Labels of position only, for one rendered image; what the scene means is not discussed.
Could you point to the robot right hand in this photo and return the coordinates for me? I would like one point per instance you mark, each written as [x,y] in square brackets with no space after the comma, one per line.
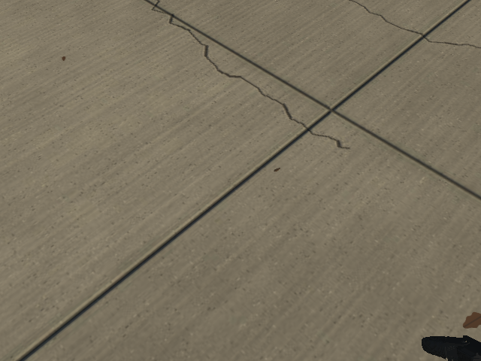
[452,348]

